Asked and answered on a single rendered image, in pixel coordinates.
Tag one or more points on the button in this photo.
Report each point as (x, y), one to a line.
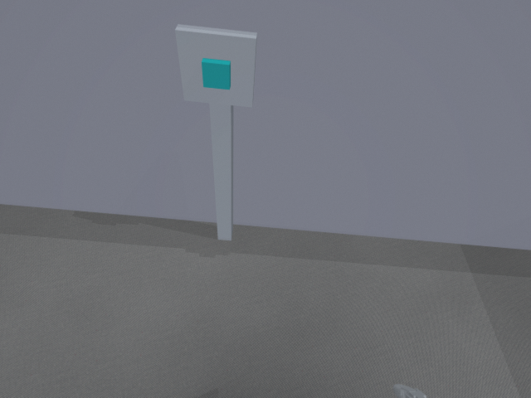
(216, 73)

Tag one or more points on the panel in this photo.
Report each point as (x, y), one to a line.
(195, 43)

